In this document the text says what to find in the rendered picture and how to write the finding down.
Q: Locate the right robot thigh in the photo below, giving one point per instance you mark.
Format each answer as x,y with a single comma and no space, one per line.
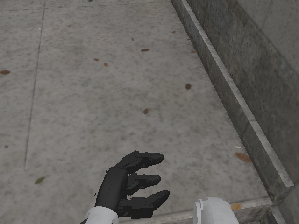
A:
213,210

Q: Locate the left robot hand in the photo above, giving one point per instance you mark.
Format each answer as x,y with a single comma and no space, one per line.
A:
117,184

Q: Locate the robot left forearm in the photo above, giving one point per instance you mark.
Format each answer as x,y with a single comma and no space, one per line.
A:
101,215

